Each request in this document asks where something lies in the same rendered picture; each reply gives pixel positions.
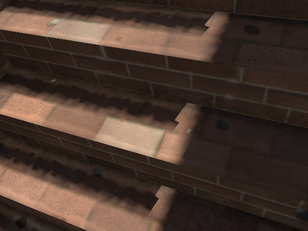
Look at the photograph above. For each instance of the right robot hand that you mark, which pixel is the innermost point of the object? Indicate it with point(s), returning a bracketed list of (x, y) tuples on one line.
[(302, 214)]

